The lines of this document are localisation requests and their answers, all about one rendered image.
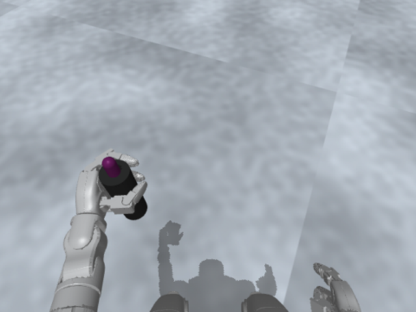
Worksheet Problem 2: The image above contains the bottle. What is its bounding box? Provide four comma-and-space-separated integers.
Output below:
98, 157, 148, 220

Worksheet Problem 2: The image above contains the right robot hand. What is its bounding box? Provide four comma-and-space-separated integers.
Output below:
310, 263, 361, 312

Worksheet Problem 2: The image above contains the left robot hand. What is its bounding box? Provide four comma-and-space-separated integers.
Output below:
75, 148, 148, 219

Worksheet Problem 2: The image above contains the left robot arm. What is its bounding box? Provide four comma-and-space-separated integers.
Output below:
49, 213, 108, 312

